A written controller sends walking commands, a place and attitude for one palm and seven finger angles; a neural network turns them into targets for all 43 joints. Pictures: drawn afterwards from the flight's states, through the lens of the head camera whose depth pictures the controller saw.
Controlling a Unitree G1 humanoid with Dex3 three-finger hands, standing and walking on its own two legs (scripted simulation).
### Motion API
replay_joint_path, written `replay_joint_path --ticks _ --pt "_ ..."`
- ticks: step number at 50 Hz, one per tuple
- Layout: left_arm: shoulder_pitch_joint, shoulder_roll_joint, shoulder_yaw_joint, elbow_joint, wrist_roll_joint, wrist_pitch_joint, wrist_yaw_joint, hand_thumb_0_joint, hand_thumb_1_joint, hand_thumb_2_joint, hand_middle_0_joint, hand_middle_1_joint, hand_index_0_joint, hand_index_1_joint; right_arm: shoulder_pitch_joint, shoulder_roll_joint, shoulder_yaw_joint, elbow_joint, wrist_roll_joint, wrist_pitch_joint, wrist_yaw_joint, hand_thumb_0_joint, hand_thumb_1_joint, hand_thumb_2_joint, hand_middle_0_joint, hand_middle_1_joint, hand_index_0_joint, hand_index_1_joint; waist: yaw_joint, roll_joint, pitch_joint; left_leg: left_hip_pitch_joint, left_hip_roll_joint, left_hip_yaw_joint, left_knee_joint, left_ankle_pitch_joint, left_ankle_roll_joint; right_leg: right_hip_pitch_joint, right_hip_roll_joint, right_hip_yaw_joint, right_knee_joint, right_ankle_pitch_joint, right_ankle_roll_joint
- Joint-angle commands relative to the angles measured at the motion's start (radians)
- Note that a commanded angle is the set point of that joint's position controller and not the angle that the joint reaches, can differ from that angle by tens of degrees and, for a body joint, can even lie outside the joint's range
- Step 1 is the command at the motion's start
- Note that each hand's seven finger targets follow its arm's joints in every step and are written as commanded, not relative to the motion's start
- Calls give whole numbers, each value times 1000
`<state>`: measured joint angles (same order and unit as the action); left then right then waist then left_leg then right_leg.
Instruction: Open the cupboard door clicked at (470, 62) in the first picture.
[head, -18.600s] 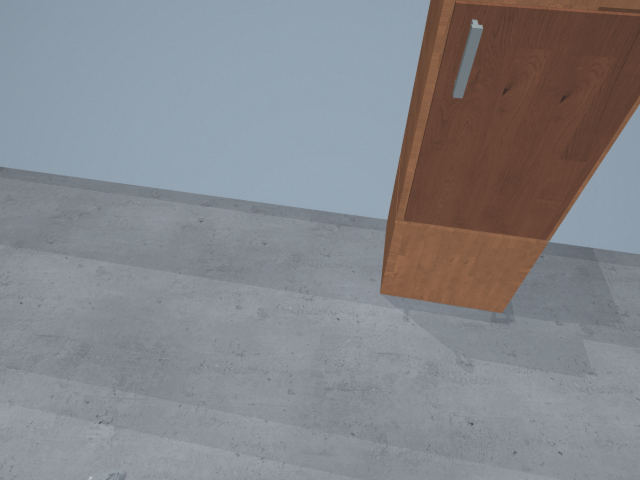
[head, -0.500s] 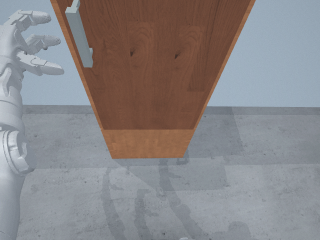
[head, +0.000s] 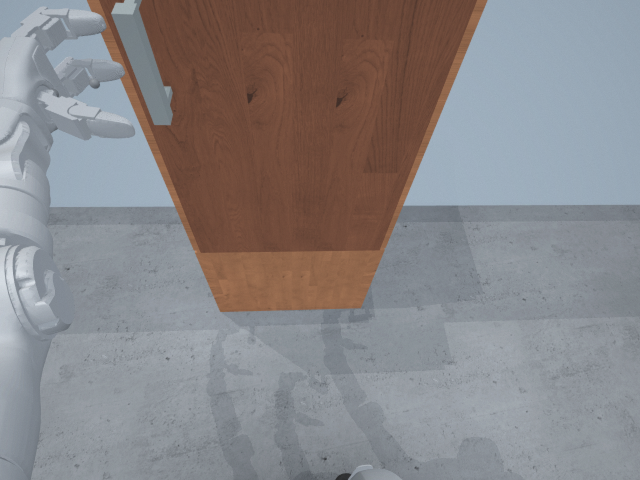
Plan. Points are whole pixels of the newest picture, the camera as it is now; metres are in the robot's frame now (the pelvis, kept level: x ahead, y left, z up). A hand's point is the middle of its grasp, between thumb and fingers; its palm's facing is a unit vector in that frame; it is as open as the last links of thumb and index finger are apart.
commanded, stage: slide the fingers in behind the handle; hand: left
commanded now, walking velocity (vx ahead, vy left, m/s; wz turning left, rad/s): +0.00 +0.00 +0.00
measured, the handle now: (149, 60) +0.58 +0.14 +0.17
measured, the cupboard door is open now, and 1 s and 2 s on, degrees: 0 0 0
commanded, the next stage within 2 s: close the thumb around the handle in 1.44 s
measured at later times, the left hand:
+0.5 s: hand (136, 84) +0.53 +0.15 +0.18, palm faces -0.07 -1.00 +0.00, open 14.0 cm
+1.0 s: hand (164, 88) +0.52 +0.12 +0.18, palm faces -0.05 -1.00 -0.01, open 14.0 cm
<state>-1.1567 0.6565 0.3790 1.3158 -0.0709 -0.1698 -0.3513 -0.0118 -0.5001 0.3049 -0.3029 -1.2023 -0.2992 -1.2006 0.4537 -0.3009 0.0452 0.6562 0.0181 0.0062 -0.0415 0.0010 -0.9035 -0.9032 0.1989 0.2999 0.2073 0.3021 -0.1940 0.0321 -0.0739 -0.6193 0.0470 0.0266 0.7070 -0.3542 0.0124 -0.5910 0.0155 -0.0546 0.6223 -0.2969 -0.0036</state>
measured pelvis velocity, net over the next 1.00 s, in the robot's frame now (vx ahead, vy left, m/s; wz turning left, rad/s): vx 0.00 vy -0.01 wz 0.00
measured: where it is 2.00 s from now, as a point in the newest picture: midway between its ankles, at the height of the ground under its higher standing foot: outside the picture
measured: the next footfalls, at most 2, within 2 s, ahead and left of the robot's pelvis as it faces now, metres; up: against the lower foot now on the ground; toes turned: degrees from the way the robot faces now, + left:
none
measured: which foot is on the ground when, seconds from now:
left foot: down 0.00-1.00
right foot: down 0.00-1.00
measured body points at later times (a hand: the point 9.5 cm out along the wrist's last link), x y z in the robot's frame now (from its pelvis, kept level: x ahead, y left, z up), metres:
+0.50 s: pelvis +0.00 +0.00 +0.00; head +0.08 +0.00 +0.44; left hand +0.53 +0.20 +0.18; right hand -0.02 -0.26 -0.11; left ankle -0.02 +0.11 -0.72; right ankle -0.01 -0.12 -0.72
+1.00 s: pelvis +0.00 -0.01 +0.00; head +0.07 -0.01 +0.45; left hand +0.52 +0.18 +0.18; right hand -0.01 -0.27 -0.12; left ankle -0.02 +0.11 -0.72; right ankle -0.01 -0.12 -0.72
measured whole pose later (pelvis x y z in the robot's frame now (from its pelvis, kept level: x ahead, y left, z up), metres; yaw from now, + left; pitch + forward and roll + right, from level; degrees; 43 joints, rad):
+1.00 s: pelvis +0.00 -0.01 +0.00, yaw +0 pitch +13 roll -1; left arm -1.13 0.46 0.32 1.26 -0.07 -0.19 -0.18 -0.01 -0.50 0.30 -0.30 -1.20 -0.30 -1.20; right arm 0.43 -0.28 0.03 0.67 0.01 -0.03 -0.01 0.00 -0.90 -0.90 0.20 0.30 0.21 0.30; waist -0.17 0.04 -0.07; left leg -0.57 0.04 0.03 0.68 -0.34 0.00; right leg -0.56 0.01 -0.05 0.63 -0.30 -0.01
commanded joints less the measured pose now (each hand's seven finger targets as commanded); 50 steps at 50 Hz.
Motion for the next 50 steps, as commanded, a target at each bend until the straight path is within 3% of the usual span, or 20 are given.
replay_joint_path --ticks 1,8,11,12,15,17,20,21,22,25,28,30,31,34,36,39,44,45,47,50 --pt "-511 208 8 -230 -30 -63 4 0 -500 300 -300 -1200 -300 -1200 160 -177 -66 -41 -4 -23 -15 0 -900 -900 200 300 200 300 -8 97 -403 305 -22 -62 -48 364 22 128 24 25 -46 340 -10" --pt "-528 185 10 -266 -22 -65 48 0 -500 300 -300 -1200 -300 -1200 173 -172 -72 -30 -10 -30 -6 0 -900 -900 200 300 200 300 -9 105 -408 322 -19 -65 -53 372 19 115 26 22 -47 328 -10" --pt "-504 200 34 -287 -14 -75 68 0 -500 300 -300 -1200 -300 -1200 172 -169 -75 -37 -12 -34 -2 0 -900 -900 200 300 200 300 9 105 -450 332 -21 -60 -50 400 19 149 26 24 -38 360 -12" --pt "-488 196 31 -264 -10 -70 74 0 -500 300 -300 -1200 -300 -1200 172 -168 -73 -37 -11 -34 -1 0 -900 -900 200 300 200 300 7 91 -424 317 -21 -57 -51 387 19 141 26 23 -40 353 -12" --pt "-494 157 2 -258 -10 -75 81 0 -500 300 -300 -1200 -300 -1200 172 -168 -73 -36 -11 -38 1 0 -900 -900 200 300 200 300 -4 63 -390 303 -23 -60 -57 369 23 140 27 20 -43 342 -14" --pt "-510 155 2 -272 -10 -76 80 0 -500 300 -300 -1200 -300 -1200 171 -168 -75 -31 -10 -40 1 0 -900 -900 200 300 200 300 -3 90 -415 327 -21 -57 -55 378 19 134 25 24 -42 349 -13" --pt "-538 76 -44 -282 -25 -75 84 0 -500 300 -300 -1200 -300 -1200 166 -160 -74 -29 -10 -49 3 0 -900 -900 200 300 200 300 -17 99 -392 345 -23 -58 -52 383 20 109 26 20 -43 341 -13" --pt "-520 125 -1 -268 -21 -74 90 0 -500 300 -300 -1200 -300 -1200 171 -165 -77 -23 -11 -47 3 0 -900 -900 200 300 200 300 -5 77 -414 344 -19 -63 -51 392 18 122 26 21 -40 349 -13" --pt "-520 129 3 -271 -21 -73 94 0 -500 300 -300 -1200 -300 -1200 169 -164 -75 -27 -12 -47 4 0 -900 -900 200 300 200 300 -1 82 -423 340 -22 -62 -53 400 17 132 26 23 -35 360 -13" --pt "-516 57 -40 -267 -17 -75 112 0 -500 300 -300 -1200 -300 -1200 166 -156 -75 -27 -13 -51 8 0 -900 -900 200 300 200 300 -10 62 -393 344 -22 -64 -50 417 18 113 25 13 -31 360 -13" --pt "-507 97 -3 -301 -12 -80 128 0 -500 300 -300 -1200 -300 -1200 161 -157 -78 -33 -15 -51 13 0 -900 -900 200 300 200 300 10 60 -450 350 -24 -57 -47 440 16 151 25 21 -23 396 -11" --pt "-510 25 -53 -332 -14 -89 133 0 -500 300 -300 -1200 -300 -1200 151 -147 -76 -40 -14 -54 16 0 -900 -900 200 300 200 300 6 89 -447 374 -26 -56 -40 471 17 140 24 17 -18 411 -13" --pt "-513 51 -32 -345 -12 -93 136 0 -500 300 -300 -1200 -300 -1200 150 -149 -79 -33 -14 -52 18 0 -900 -900 200 300 200 300 14 89 -455 382 -23 -60 -41 479 13 144 26 18 -19 413 -13" --pt "-466 33 -34 -302 -20 -75 138 0 -500 300 -300 -1200 -300 -1200 140 -150 -79 -40 -10 -47 18 0 -900 -900 200 300 200 300 15 22 -414 333 -28 -47 -54 427 19 171 27 20 -27 412 -11" --pt "-501 24 -42 -327 -18 -77 147 0 -500 300 -300 -1200 -300 -1200 134 -147 -77 -36 -11 -48 16 0 -900 -900 200 300 200 300 12 69 -409 345 -30 -46 -53 425 19 159 24 21 -28 407 -12" --pt "-480 40 -29 -304 -16 -75 159 0 -500 300 -300 -1200 -300 -1200 129 -147 -76 -39 -9 -50 15 0 -900 -900 200 300 200 300 13 21 -391 306 -34 -40 -63 370 22 180 23 26 -35 389 -11" --pt "-515 20 -45 -303 -9 -85 171 0 -500 300 -300 -1200 -300 -1200 131 -145 -75 -34 -11 -58 13 0 -900 -900 200 300 200 300 6 31 -400 309 -37 -41 -64 356 22 179 21 30 -35 384 -11" --pt "-533 -15 -71 -322 -16 -91 170 0 -500 300 -300 -1200 -300 -1200 130 -141 -74 -35 -12 -60 14 0 -900 -900 200 300 200 300 -2 51 -410 330 -39 -40 -61 378 23 178 21 26 -33 397 -12" --pt "-513 50 -17 -286 -14 -89 172 0 -500 300 -300 -1200 -300 -1200 137 -148 -76 -26 -11 -60 13 0 -900 -900 200 300 200 300 9 22 -415 307 -39 -40 -60 370 23 195 21 33 -33 405 -11" --pt "-521 -13 -64 -303 -17 -97 169 0 -500 300 -300 -1200 -300 -1200 132 -141 -77 -30 -11 -68 14 0 -900 -900 200 300 200 300 0 16 -412 310 -43 -36 -62 359 27 199 21 30 -36 403 -11"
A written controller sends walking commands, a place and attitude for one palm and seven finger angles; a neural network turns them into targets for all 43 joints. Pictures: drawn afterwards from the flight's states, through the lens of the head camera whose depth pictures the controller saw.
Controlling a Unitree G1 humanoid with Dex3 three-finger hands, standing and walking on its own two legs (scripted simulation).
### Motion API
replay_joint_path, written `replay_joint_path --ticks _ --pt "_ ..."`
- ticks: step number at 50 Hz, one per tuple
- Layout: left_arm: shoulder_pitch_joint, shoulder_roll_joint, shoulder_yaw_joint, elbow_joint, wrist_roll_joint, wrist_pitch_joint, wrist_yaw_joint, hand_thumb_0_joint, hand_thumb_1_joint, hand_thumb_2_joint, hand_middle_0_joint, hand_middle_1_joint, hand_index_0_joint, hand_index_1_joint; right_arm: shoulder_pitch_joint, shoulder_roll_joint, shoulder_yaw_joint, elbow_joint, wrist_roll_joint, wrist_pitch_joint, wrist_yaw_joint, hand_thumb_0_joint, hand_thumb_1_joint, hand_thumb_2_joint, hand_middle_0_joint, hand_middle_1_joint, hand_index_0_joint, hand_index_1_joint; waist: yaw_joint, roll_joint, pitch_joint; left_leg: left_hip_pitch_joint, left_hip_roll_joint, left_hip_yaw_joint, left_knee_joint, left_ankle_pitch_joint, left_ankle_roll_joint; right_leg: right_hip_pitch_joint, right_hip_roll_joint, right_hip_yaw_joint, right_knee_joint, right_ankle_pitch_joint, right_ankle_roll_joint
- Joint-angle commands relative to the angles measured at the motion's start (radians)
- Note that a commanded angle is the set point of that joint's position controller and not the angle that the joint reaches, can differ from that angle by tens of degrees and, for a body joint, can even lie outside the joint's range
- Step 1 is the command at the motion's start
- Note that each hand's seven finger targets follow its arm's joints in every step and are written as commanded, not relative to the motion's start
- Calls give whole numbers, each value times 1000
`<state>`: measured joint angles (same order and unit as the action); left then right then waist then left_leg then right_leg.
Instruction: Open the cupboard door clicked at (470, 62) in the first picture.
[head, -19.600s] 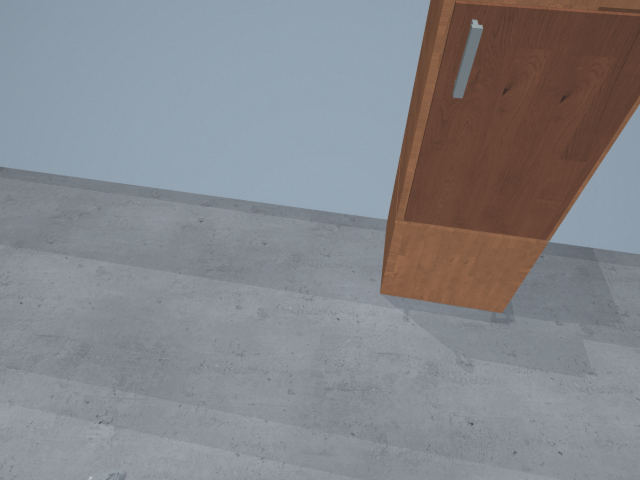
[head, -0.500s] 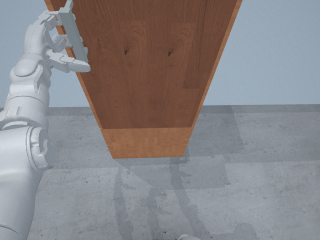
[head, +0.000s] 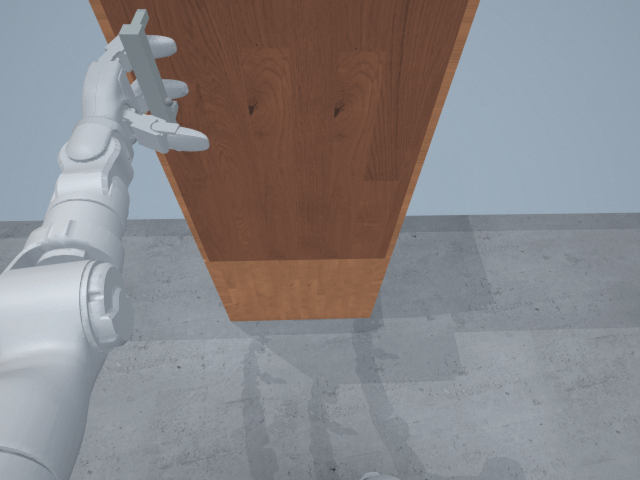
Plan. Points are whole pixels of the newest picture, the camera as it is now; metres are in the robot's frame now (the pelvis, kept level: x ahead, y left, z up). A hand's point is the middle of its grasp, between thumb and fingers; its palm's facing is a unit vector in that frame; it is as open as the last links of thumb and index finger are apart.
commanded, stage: slide the fingers in behind the handle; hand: left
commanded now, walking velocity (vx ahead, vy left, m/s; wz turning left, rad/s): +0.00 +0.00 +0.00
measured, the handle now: (155, 77) +0.58 +0.15 +0.17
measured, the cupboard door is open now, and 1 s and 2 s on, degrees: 0 0 20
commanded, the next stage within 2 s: close the thumb around the handle in 0.44 s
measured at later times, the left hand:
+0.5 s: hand (167, 102) +0.52 +0.13 +0.18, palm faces -0.06 -1.00 -0.01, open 14.1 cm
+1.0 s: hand (166, 103) +0.52 +0.13 +0.18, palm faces -0.05 -1.00 -0.01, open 8.5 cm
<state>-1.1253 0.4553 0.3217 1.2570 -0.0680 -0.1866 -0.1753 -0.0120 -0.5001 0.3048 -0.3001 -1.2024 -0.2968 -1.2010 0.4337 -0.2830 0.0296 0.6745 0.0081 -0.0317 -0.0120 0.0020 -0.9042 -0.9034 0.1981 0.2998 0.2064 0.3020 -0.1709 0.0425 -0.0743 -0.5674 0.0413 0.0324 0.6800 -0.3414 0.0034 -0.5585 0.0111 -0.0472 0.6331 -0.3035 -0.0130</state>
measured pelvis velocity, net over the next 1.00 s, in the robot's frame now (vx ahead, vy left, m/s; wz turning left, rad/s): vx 0.00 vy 0.00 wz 0.00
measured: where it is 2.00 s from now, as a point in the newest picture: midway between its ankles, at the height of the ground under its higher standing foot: outside the picture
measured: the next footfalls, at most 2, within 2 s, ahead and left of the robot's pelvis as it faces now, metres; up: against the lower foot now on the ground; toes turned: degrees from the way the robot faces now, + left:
none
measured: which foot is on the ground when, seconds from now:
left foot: down 0.00-1.00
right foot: down 0.00-1.00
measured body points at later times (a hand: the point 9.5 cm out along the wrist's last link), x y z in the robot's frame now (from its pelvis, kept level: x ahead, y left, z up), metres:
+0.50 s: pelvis +0.00 +0.00 +0.00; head +0.07 +0.00 +0.45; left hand +0.52 +0.18 +0.18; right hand -0.01 -0.26 -0.12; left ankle -0.01 +0.12 -0.72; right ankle +0.00 -0.11 -0.72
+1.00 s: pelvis +0.00 +0.00 +0.00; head +0.07 +0.00 +0.45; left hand +0.52 +0.18 +0.18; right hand -0.01 -0.26 -0.12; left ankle -0.01 +0.12 -0.72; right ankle +0.00 -0.11 -0.72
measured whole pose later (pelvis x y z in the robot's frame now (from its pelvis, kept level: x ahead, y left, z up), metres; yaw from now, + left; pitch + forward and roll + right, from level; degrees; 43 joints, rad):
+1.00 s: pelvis +0.00 +0.00 +0.00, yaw +0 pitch +13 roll -1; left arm -1.10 0.42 0.29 1.23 -0.09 -0.19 -0.16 0.00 0.31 0.65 -0.34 -1.29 -0.32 -1.29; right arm 0.44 -0.28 0.02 0.70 0.01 -0.04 -0.01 0.00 -0.90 -0.90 0.20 0.30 0.21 0.30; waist -0.16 0.04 -0.08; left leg -0.55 0.03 0.03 0.68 -0.35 0.01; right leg -0.54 0.01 -0.05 0.63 -0.31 -0.01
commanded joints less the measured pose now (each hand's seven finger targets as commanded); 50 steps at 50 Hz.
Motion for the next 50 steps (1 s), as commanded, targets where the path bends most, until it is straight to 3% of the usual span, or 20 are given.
replay_joint_path --ticks 1,3,5,6,8,11,17,20,22,25,27,28,31,33,35,37,42,43,47,50 --pt "-537 198 4 -250 -20 -82 -9 0 -500 300 -300 -1200 -300 -1200 151 -161 -63 -47 -1 -29 -14 0 -900 -900 200 300 200 300 -13 22 -434 267 -36 -42 -37 352 32 172 25 25 -46 414 -2" --pt "-554 164 -26 -256 -25 -83 -13 0 -500 300 -300 -1200 -300 -1200 145 -159 -60 -46 0 -31 -12 0 -900 -900 200 300 200 300 -20 40 -417 272 -36 -42 -40 334 31 152 25 24 -52 393 -2" --pt "-547 202 6 -255 -27 -87 -8 0 -500 300 -300 -1200 -300 -1200 153 -165 -63 -42 0 -32 -16 0 -900 -900 200 300 200 300 -17 18 -422 266 -37 -42 -36 345 36 170 27 24 -50 405 -4" --pt "-549 190 -12 -244 -22 -83 -11 0 -500 300 -300 -1200 -300 -1200 149 -163 -61 -39 0 -31 -15 0 -900 -900 200 300 200 300 -18 45 -412 268 -36 -45 -42 335 31 154 26 24 -51 392 -4" --pt "-560 192 -8 -245 -22 -82 -9 0 -500 300 -300 -1200 -300 -1200 156 -165 -64 -32 -1 -33 -16 0 -900 -900 200 300 200 300 -24 21 -412 273 -33 -50 -41 332 32 144 27 22 -54 383 -2" --pt "-545 148 -37 -260 -28 -84 -12 0 -500 300 -300 -1200 -300 -1200 151 -161 -64 -35 -1 -35 -14 0 -900 -900 200 300 200 300 -21 41 -424 297 -34 -51 -41 366 29 142 28 18 -51 400 -5" --pt "-522 209 23 -281 -31 -92 -9 0 -500 300 -300 -1200 -300 -1200 152 -165 -68 -33 -3 -35 -12 0 -900 -900 200 300 200 300 -1 49 -453 310 -33 -47 -38 402 28 170 28 20 -47 433 -5" --pt "-512 158 -21 -263 -35 -86 -14 0 -500 300 -300 -1200 -300 -1200 145 -160 -66 -39 0 -32 -14 0 -900 -900 200 300 200 300 -13 11 -392 278 -34 -42 -44 382 33 165 29 16 -54 426 -4" --pt "-524 196 7 -271 -27 -85 -8 0 -500 300 -300 -1200 -300 -1200 148 -164 -68 -31 -1 -31 -14 0 -900 -900 200 300 200 300 -6 41 -413 296 -32 -47 -42 391 28 156 27 18 -48 422 -6" --pt "-511 153 -22 -276 -35 -84 -9 0 -500 300 -300 -1200 -300 -1200 146 -161 -67 -39 -1 -33 -14 0 -900 -900 200 300 200 300 -11 16 -413 303 -31 -49 -42 407 30 157 28 12 -47 423 -5" --pt "-517 195 9 -244 -30 -75 -4 0 -500 300 -300 -1200 -300 -1200 144 -165 -63 -33 0 -30 -15 0 -900 -900 200 300 200 300 -11 16 -385 277 -32 -46 -45 369 29 148 27 19 -54 407 -3" --pt "-530 184 -8 -237 -26 -72 -5 0 -444 324 -304 -1206 -304 -1206 145 -165 -63 -32 1 -29 -15 0 -900 -900 200 300 200 300 -20 -5 -372 263 -32 -49 -48 356 30 146 27 17 -53 399 -2" --pt "-548 139 -37 -272 -25 -81 -2 0 -276 396 -316 -1224 -316 -1224 143 -159 -66 -35 -2 -35 -14 0 -900 -900 200 300 200 300 -20 48 -421 322 -30 -59 -38 400 24 120 26 13 -44 396 -4" --pt "-538 177 -4 -259 -26 -82 4 0 -164 444 -324 -1236 -324 -1236 149 -162 -67 -30 -4 -34 -13 0 -900 -900 200 300 200 300 -13 21 -430 310 -29 -57 -37 403 25 139 28 16 -44 408 -3" --pt "-535 130 -34 -285 -32 -89 0 0 -52 492 -332 -1248 -332 -1248 146 -156 -67 -37 -4 -37 -11 0 -900 -900 200 300 200 300 -12 41 -435 330 -30 -57 -31 450 25 138 28 10 -37 430 -6" --pt "-527 188 9 -276 -30 -88 1 0 60 540 -340 -1260 -340 -1260 146 -164 -68 -32 -5 -31 -11 0 -900 -900 200 300 200 300 -5 20 -448 317 -29 -55 -30 436 24 154 28 16 -38 439 -4" --pt "-498 159 -12 -284 -30 -88 -2 0 340 660 -360 -1290 -360 -1290 137 -159 -68 -37 -1 -29 -10 0 -900 -900 200 300 200 300 1 35 -426 323 -26 -58 -32 445 21 142 30 11 -39 427 -6" --pt "-516 128 -42 -277 -31 -83 -3 0 396 684 -364 -1296 -364 -1296 133 -158 -67 -36 -1 -29 -9 0 -900 -900 200 300 200 300 -15 42 -400 317 -27 -54 -37 418 22 125 30 11 -46 413 -4" --pt "-536 132 -37 -256 -32 -76 4 0 620 780 -380 -1320 -380 -1320 140 -162 -67 -28 -1 -29 -12 0 -900 -900 200 300 200 300 -24 13 -390 305 -28 -57 -40 388 26 120 30 13 -50 393 -3" --pt "-540 144 -27 -283 -30 -85 3 0 788 852 -392 -1338 -392 -1338 147 -162 -69 -30 -5 -34 -13 0 -900 -900 200 300 200 300 -15 41 -426 320 -31 -59 -36 411 26 134 28 12 -44 403 -7"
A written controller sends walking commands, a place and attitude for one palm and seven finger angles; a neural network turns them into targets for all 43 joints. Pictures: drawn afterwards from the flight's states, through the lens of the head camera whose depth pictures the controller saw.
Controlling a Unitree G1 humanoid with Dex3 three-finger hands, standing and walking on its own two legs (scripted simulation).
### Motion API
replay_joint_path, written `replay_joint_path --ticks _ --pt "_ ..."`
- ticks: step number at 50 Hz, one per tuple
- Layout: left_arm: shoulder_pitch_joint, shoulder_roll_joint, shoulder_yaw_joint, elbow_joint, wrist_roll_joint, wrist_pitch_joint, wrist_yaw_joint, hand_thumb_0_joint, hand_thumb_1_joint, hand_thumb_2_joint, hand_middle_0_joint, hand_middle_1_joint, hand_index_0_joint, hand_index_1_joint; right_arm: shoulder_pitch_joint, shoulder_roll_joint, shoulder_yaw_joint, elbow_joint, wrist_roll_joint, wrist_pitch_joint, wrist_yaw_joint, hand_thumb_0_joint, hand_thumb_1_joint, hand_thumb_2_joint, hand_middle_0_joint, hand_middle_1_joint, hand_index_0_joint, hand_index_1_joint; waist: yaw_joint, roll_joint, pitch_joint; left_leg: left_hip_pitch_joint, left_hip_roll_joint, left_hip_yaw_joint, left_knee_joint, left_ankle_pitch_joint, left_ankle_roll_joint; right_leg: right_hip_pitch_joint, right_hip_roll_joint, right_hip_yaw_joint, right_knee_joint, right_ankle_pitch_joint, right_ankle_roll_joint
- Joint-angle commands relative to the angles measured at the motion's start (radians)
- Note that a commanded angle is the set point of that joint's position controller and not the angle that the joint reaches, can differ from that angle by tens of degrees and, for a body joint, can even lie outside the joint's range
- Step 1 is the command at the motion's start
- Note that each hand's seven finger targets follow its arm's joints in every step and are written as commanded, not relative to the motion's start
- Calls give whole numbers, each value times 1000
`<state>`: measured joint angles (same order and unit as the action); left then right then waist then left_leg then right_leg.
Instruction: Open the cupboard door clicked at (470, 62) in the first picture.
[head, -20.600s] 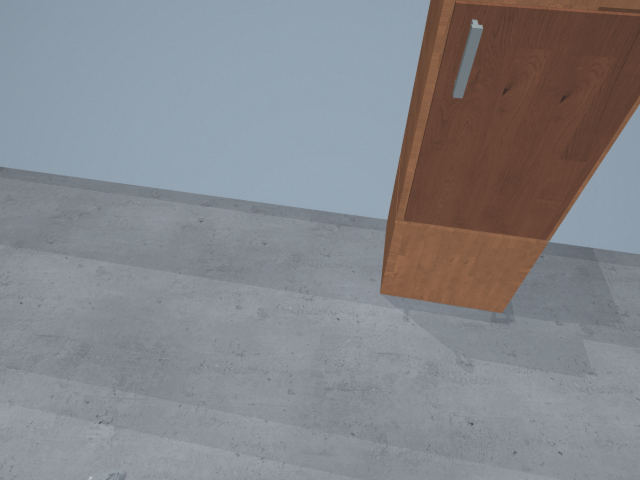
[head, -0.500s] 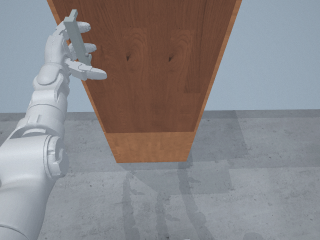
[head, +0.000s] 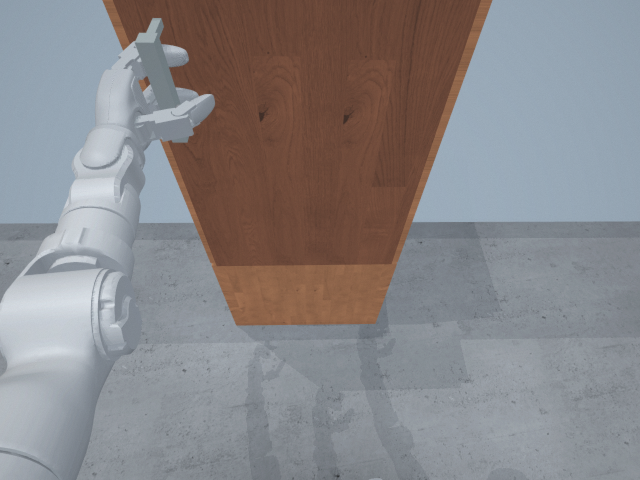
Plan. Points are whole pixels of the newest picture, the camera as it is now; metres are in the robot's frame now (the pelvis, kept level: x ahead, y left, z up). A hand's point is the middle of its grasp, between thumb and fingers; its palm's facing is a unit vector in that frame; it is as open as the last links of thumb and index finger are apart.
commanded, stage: close the thumb around the handle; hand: left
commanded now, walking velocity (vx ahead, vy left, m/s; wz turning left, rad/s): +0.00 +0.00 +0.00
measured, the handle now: (169, 84) +0.58 +0.14 +0.17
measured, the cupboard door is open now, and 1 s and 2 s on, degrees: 0 20 38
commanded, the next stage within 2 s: pull the door open along its arc in 0.24 s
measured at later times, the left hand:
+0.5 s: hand (178, 110) +0.52 +0.12 +0.17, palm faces -0.06 -1.00 -0.01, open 5.7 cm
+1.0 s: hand (200, 187) +0.39 +0.09 +0.18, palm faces +0.11 -0.99 +0.08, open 6.1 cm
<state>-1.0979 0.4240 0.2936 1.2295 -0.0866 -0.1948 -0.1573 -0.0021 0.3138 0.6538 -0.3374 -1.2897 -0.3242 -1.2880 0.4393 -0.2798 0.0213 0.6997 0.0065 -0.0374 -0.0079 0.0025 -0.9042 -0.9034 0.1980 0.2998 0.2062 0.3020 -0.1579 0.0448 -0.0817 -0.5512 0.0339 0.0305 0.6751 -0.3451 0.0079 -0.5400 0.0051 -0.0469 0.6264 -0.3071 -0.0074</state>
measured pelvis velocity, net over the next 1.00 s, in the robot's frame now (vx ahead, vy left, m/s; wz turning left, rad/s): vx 0.01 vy -0.01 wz -0.02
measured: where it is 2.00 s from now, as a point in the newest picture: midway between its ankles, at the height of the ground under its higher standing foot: outside the picture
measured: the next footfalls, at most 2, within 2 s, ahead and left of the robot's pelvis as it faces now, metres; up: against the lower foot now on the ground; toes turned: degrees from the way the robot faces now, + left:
none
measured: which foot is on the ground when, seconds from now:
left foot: down 0.00-1.00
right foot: down 0.00-1.00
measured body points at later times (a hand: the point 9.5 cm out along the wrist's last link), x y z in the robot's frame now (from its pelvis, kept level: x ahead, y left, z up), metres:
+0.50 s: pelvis +0.00 +0.00 +0.00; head +0.07 -0.01 +0.45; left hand +0.51 +0.18 +0.18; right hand -0.01 -0.27 -0.12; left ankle -0.02 +0.11 -0.72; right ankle -0.01 -0.12 -0.72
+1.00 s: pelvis +0.01 -0.01 +0.01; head +0.00 -0.03 +0.46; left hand +0.38 +0.14 +0.17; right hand +0.17 -0.25 -0.08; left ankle -0.02 +0.11 -0.72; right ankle -0.01 -0.12 -0.72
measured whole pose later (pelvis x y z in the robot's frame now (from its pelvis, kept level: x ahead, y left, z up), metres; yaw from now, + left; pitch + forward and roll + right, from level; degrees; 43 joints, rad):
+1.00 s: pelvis +0.01 -0.01 +0.01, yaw -1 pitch +3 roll +0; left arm -0.37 0.04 0.12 0.21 -0.14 0.14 0.15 0.00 0.70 0.78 -0.33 -1.33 -0.33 -1.27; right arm 0.21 -0.24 0.01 0.59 0.04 0.02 -0.01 0.01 -0.91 -0.90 0.19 0.30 0.20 0.30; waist -0.01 0.06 -0.09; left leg -0.26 0.04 0.06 0.53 -0.32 -0.01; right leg -0.28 0.01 -0.02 0.52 -0.29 -0.02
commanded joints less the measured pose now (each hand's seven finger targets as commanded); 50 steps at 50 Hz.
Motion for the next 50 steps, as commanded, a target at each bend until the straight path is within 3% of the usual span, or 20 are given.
replay_joint_path --ticks 1,2,4,7,8,10,11,17,18,19,21,27,35,36,39,40,43,45,46,50 --pt "-560 183 7 -251 -11 -78 -17 0 844 876 -396 -1344 -396 -1344 140 -164 -61 -50 -3 -29 -16 0 -900 -900 200 300 200 300 -26 38 -430 309 -22 -58 -30 425 20 120 33 13 -38 417 -11" --pt "-544 206 28 -236 -12 -77 -17 0 900 900 -400 -1350 -400 -1350 140 -166 -60 -51 -3 -27 -16 0 -900 -900 200 300 200 300 -19 23 -420 292 -22 -55 -30 414 20 125 35 14 -37 418 -11" --pt "-562 178 0 -234 -13 -76 -25 0 900 900 -400 -1350 -400 -1350 138 -164 -59 -53 -2 -28 -16 0 -900 -900 200 300 200 300 -30 11 -396 273 -24 -53 -36 385 21 123 35 13 -42 406 -10" --pt "-549 231 34 -221 -11 -74 -28 0 900 900 -400 -1350 -400 -1350 136 -170 -58 -55 1 -25 -21 0 -900 -900 200 300 200 300 -25 19 -394 254 -26 -46 -36 362 24 136 32 21 -45 405 -10" --pt "-564 194 -1 -221 -10 -72 -31 0 900 900 -400 -1350 -400 -1350 134 -165 -56 -55 1 -25 -21 0 -900 -900 200 300 200 300 -36 22 -381 252 -27 -47 -40 353 25 126 32 19 -48 398 -9" --pt "-545 215 27 -207 -12 -71 -26 0 900 900 -400 -1350 -400 -1350 143 -169 -56 -56 -1 -25 -22 0 -900 -900 200 300 200 300 -26 19 -384 256 -27 -52 -37 364 25 127 33 14 -43 389 -13" --pt "-567 216 17 -225 -9 -73 -25 0 900 900 -400 -1350 -400 -1350 140 -168 -57 -54 -1 -26 -22 0 -900 -900 200 300 200 300 -36 31 -392 263 -25 -52 -38 368 24 120 32 17 -45 395 -9" --pt "-581 192 0 -220 -7 -74 -21 0 900 900 -400 -1350 -400 -1350 143 -167 -58 -49 -2 -30 -21 0 -900 -900 200 300 200 300 -41 36 -395 278 -23 -58 -33 367 21 96 33 15 -45 379 -9" --pt "-546 242 38 -200 -1 -72 -21 0 900 900 -400 -1350 -400 -1350 147 -173 -59 -49 -1 -27 -22 0 -900 -900 200 300 200 300 -25 19 -392 259 -24 -57 -33 354 22 108 33 18 -45 372 -10" --pt "-511 235 35 -193 -2 -68 -25 0 900 900 -400 -1350 -400 -1350 142 -171 -57 -59 0 -25 -22 0 -900 -900 200 300 200 300 -21 1 -392 244 -24 -50 -40 347 24 128 32 17 -45 378 -9" --pt "-484 233 38 -242 -5 -80 -35 0 900 900 -400 -1350 -400 -1350 130 -166 -57 -73 0 -24 -21 0 -900 -900 200 300 200 300 1 53 -432 276 -26 -49 -38 396 20 148 31 15 -33 410 -14" --pt "-283 208 53 -350 -43 -59 -55 0 900 900 -400 -1350 -400 -1350 88 -163 -62 -125 11 -11 -19 0 -900 -900 200 300 200 300 50 0 -433 278 -21 -28 -53 447 24 227 34 13 -37 472 -13" --pt "107 167 70 -659 -96 41 -58 0 900 900 -400 -1350 -400 -1350 -31 -141 -63 -212 38 0 -19 0 -900 -900 200 300 200 300 138 -50 -401 276 -23 13 -103 514 33 401 22 10 -56 590 -16" --pt "148 143 58 -711 -102 58 -57 0 900 900 -400 -1350 -400 -1350 -55 -132 -59 -220 42 0 -18 0 -900 -900 200 300 200 300 144 -22 -371 284 -24 15 -110 532 32 400 20 11 -62 606 -15" --pt "287 97 43 -870 -115 105 -44 0 900 900 -400 -1350 -400 -1350 -117 -118 -56 -248 48 -1 -16 0 -900 -900 200 300 200 300 164 -64 -344 304 -25 23 -132 498 31 426 16 8 -77 601 -13" --pt "312 93 85 -918 -131 124 8 0 900 900 -400 -1350 -400 -1350 -142 -108 -56 -253 49 1 -17 0 -900 -900 200 300 200 300 189 -61 -331 301 -26 26 -136 500 28 438 14 4 -87 587 -13" --pt "387 -35 47 -1056 -129 201 156 0 900 900 -400 -1350 -400 -1350 -215 -79 -48 -257 47 -3 -9 0 -900 -900 200 300 200 300 203 -87 -266 303 -27 23 -163 440 16 425 15 -7 -110 523 -9" --pt "434 -112 14 -1150 -100 245 270 0 900 900 -400 -1350 -400 -1350 -259 -62 -48 -254 38 -2 -7 0 -900 -900 200 300 200 300 209 -103 -245 324 -23 21 -170 439 12 428 11 -11 -122 500 -6" --pt "460 -165 -18 -1217 -91 267 325 0 900 900 -400 -1350 -400 -1350 -287 -50 -43 -255 36 0 -4 0 -900 -900 200 300 200 300 216 -75 -248 337 -22 23 -175 443 7 429 8 -10 -123 496 -8" --pt "495 -293 -158 -1365 13 363 501 0 900 900 -400 -1350 -400 -1350 -349 -28 -38 -249 8 23 -4 0 -900 -900 200 300 200 300 203 -97 -233 385 -20 12 -181 434 4 438 -4 -7 -138 464 -9"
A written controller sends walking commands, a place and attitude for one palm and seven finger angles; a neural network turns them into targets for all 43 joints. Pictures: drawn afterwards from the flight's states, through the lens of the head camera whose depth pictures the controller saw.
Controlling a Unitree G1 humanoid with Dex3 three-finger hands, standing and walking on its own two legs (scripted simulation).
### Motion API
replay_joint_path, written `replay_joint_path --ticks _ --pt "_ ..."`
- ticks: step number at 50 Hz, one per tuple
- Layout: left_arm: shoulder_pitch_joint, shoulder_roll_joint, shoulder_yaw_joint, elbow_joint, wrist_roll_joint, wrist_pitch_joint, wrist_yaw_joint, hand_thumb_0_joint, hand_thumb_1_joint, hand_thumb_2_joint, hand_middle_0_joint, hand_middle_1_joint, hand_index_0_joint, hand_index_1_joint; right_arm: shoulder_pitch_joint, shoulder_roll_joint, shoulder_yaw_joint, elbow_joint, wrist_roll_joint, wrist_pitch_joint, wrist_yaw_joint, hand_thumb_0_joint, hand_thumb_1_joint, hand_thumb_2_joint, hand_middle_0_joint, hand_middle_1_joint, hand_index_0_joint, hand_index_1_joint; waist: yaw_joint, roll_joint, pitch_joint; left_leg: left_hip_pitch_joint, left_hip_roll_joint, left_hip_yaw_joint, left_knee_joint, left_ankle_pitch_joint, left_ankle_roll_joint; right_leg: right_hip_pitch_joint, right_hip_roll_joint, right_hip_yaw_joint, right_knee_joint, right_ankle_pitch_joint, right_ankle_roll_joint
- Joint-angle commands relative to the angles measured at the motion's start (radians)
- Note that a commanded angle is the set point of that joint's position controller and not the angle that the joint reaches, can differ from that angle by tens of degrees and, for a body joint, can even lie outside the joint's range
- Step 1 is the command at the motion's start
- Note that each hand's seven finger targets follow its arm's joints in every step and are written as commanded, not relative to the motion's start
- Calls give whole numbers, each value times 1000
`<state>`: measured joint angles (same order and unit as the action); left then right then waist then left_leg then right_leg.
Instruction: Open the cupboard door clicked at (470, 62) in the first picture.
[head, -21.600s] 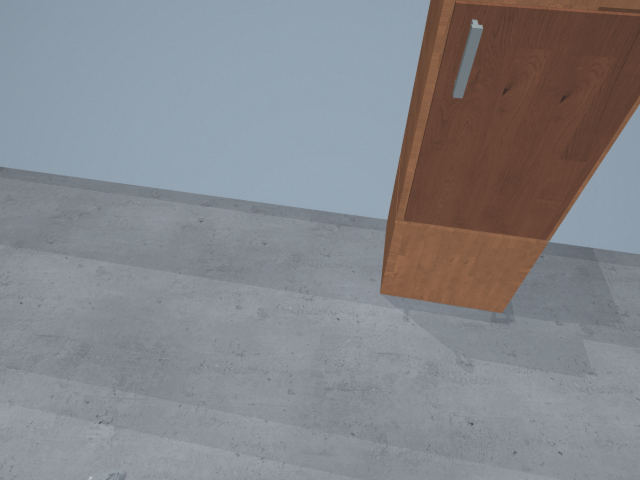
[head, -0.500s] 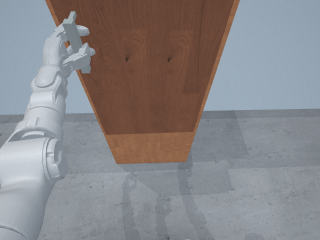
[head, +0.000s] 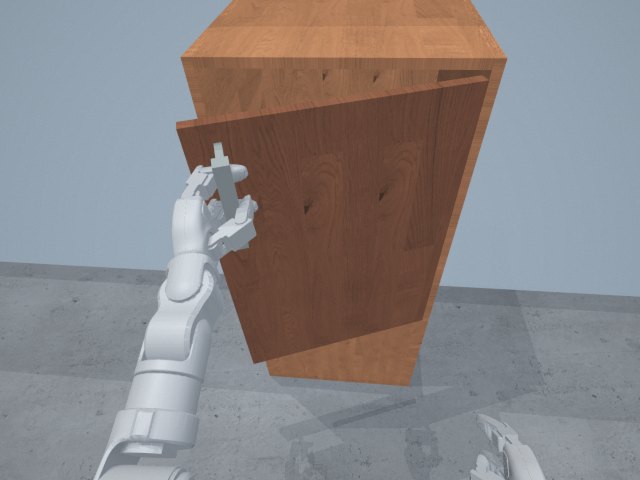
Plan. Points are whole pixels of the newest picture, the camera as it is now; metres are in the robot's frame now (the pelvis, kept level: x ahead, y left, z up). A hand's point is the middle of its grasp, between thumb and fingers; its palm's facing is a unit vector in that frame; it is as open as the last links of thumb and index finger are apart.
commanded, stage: pull the door open along its arc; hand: left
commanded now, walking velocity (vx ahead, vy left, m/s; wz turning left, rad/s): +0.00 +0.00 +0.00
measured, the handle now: (230, 197) +0.43 +0.14 +0.16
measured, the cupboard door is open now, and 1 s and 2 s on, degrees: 20 38 41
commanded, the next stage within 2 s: open thumb and fingers to let go in 0.42 s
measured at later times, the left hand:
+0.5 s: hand (301, 291) +0.27 +0.03 +0.16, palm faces +0.24 -0.97 +0.00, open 6.4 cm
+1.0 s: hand (294, 274) +0.30 +0.04 +0.16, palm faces +0.30 -0.96 +0.00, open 11.8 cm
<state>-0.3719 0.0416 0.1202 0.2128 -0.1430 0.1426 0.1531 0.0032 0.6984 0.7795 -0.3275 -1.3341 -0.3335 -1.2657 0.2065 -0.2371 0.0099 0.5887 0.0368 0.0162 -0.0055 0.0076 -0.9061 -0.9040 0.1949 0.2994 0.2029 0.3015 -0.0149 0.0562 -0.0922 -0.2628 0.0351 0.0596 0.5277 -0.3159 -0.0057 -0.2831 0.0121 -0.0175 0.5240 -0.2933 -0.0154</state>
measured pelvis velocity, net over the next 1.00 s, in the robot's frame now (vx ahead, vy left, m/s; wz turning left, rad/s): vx -0.04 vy -0.01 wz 0.07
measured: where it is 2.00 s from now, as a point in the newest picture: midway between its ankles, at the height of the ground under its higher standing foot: outside the picture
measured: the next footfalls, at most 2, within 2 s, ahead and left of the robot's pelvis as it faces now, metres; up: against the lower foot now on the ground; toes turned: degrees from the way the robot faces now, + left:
none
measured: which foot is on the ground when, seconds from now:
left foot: down 0.00-1.00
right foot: down 0.00-1.00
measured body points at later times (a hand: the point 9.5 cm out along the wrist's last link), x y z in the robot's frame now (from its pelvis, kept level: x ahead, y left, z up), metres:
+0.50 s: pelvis -0.01 -0.02 +0.00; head -0.05 -0.05 +0.45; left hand +0.25 +0.08 +0.16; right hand +0.19 -0.20 -0.09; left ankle -0.03 +0.12 -0.73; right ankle -0.02 -0.11 -0.73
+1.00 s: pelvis -0.04 -0.01 +0.00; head -0.07 -0.03 +0.45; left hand +0.27 +0.09 +0.16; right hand +0.17 -0.19 -0.09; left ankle -0.03 +0.12 -0.73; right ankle -0.02 -0.11 -0.73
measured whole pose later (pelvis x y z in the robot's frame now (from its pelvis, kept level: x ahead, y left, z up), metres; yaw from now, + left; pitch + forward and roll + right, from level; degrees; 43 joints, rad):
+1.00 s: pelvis -0.04 -0.01 +0.00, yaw +4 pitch -5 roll +0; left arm -0.28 -0.15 -0.23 0.08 0.01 0.28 0.55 0.01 -0.17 0.44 -0.36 -1.24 -0.34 -1.23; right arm 0.10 -0.16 0.03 0.68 -0.02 0.09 -0.01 0.01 -0.91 -0.90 0.19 0.30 0.20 0.30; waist 0.02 0.05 -0.01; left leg -0.16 0.02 -0.01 0.49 -0.25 -0.01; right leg -0.14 0.00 -0.09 0.46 -0.24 -0.03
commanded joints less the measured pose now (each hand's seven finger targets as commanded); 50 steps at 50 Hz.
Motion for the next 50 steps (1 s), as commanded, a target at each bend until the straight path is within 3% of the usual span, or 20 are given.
replay_joint_path --ticks 1,6,10,15,17,20,21,24,25,26,29,32,33,36,38,41,44,46,48,50 --pt "-221 38 -34 -395 85 46 227 0 900 900 -400 -1350 -400 -1350 -137 -62 -24 -139 -25 -23 -5 0 -900 -900 200 300 200 300 57 -97 -224 110 -21 -19 -36 401 15 182 -14 -36 -44 440 -3" --pt "-189 -116 -187 -457 147 113 349 0 900 900 -400 -1350 -400 -1350 -193 -35 -19 -118 -49 4 -5 0 -900 -900 200 300 200 300 40 -129 -167 140 -28 -36 -37 367 16 182 -27 -34 -84 416 -10" --pt "-111 -193 -301 -535 197 115 356 0 900 900 -400 -1350 -400 -1350 -212 -19 -22 -118 -59 27 6 0 -900 -900 200 300 200 300 39 -107 -173 172 -28 -47 -27 397 14 189 -29 -33 -77 453 -20" --pt "20 -259 -385 -612 181 122 339 0 900 900 -400 -1350 -400 -1350 -256 -2 -12 -135 -55 45 17 0 -900 -900 200 300 200 300 43 -114 -123 170 -28 -59 -24 356 14 170 -31 -34 -96 403 -20" --pt "51 -266 -402 -650 172 126 340 0 900 900 -400 -1350 -400 -1350 -268 2 -7 -142 -56 43 22 0 -900 -900 200 300 200 300 45 -122 -119 164 -32 -62 -23 341 16 170 -33 -32 -101 380 -18" --pt "214 -256 -398 -700 166 138 343 0 900 900 -400 -1350 -400 -1350 -279 7 -5 -155 -57 47 36 0 -900 -900 200 300 200 300 74 -118 -128 149 -33 -63 -23 354 13 197 -34 -32 -93 402 -20" --pt "209 -254 -403 -715 161 140 343 0 900 900 -400 -1350 -400 -1350 -289 8 -1 -155 -53 50 39 0 -900 -900 200 300 200 300 68 -110 -116 142 -35 -58 -24 334 13 188 -37 -27 -102 377 -19" --pt "90 -221 -371 -693 163 140 366 0 900 900 -400 -1350 -400 -1350 -297 6 4 -137 -56 44 32 0 -900 -900 200 300 200 300 61 -152 -89 136 -42 -60 -21 295 17 162 -40 -13 -131 294 -15" --pt "49 -212 -358 -669 163 137 375 0 900 900 -400 -1350 -400 -1350 -304 6 4 -124 -54 42 27 0 -900 -900 200 300 200 300 60 -136 -73 137 -44 -61 -21 277 17 145 -42 -8 -146 251 -17" --pt "-55 -190 -332 -614 161 135 386 0 900 900 -400 -1350 -400 -1350 -303 4 6 -107 -54 38 18 0 -900 -900 200 300 200 300 50 -150 -61 133 -47 -63 -26 247 19 126 -45 -3 -160 197 -14" --pt "-67 -188 -310 -531 162 126 397 0 690 810 -385 -1327 -385 -1327 -305 7 4 -97 -59 27 4 0 -900 -900 200 300 200 300 62 -201 -54 129 -55 -59 -31 208 25 124 -54 21 -204 109 -7" --pt "-95 -200 -317 -505 166 108 392 0 480 720 -370 -1305 -370 -1305 -301 9 0 -91 -57 25 0 0 -900 -900 200 300 200 300 65 -152 -75 145 -53 -57 -46 210 23 136 -54 17 -201 107 -13" --pt "-115 -212 -329 -505 169 101 391 0 410 690 -365 -1298 -365 -1298 -292 10 0 -92 -60 22 -1 0 -900 -900 200 300 200 300 61 -171 -85 150 -52 -58 -49 216 25 141 -52 13 -198 117 -11" --pt "-140 -217 -328 -476 168 91 387 0 200 600 -350 -1275 -350 -1275 -287 9 -1 -90 -57 24 -3 0 -900 -900 200 300 200 300 61 -137 -80 152 -50 -59 -61 217 23 142 -50 5 -192 127 -15" --pt "-157 -193 -308 -451 169 89 384 0 60 540 -340 -1260 -340 -1260 -286 8 -2 -88 -57 28 -9 0 -900 -900 200 300 200 300 61 -150 -78 149 -51 -55 -62 212 24 148 -50 10 -202 119 -14" --pt "-203 -222 -327 -422 169 84 386 0 -150 450 -325 -1237 -325 -1237 -287 10 -1 -83 -54 28 -11 0 -900 -900 200 300 200 300 54 -134 -59 156 -47 -61 -73 193 22 125 -46 -3 -204 77 -19" --pt "-265 -220 -320 -378 170 80 397 0 -360 360 -310 -1215 -310 -1215 -286 9 -2 -74 -55 24 -14 0 -900 -900 200 300 200 300 49 -157 -54 156 -49 -61 -76 165 24 109 -45 -1 -217 31 -17" --pt "-279 -235 -326 -349 171 78 401 0 -500 300 -300 -1200 -300 -1200 -282 10 -2 -67 -54 26 -13 0 -900 -900 200 300 200 300 49 -125 -61 157 -47 -65 -88 161 19 112 -41 -13 -202 37 -22" --pt "-272 -249 -337 -339 174 78 407 0 -500 300 -300 -1200 -300 -1200 -281 10 -4 -71 -55 26 -9 0 -900 -900 200 300 200 300 52 -134 -72 160 -42 -67 -87 177 18 118 -36 -20 -189 62 -25" --pt "-263 -253 -337 -329 176 76 408 0 -500 300 -283 -1100 -283 -1100 -275 10 -6 -68 -57 28 -6 0 -900 -900 200 300 200 300 53 -142 -76 161 -37 -70 -91 191 15 123 -31 -29 -180 83 -27"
